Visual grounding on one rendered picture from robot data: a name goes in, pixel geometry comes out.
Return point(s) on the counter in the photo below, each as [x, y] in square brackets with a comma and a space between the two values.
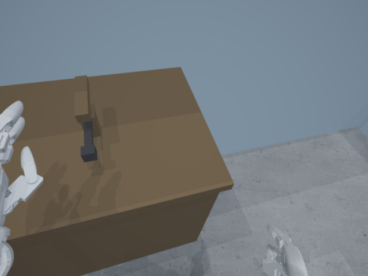
[157, 176]

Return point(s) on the tap lever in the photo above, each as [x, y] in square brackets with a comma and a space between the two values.
[88, 151]

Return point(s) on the robot right hand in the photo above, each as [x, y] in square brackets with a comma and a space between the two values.
[289, 261]

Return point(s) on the robot left forearm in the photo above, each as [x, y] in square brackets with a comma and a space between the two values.
[6, 252]

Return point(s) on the robot left hand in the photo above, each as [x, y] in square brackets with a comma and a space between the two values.
[11, 125]

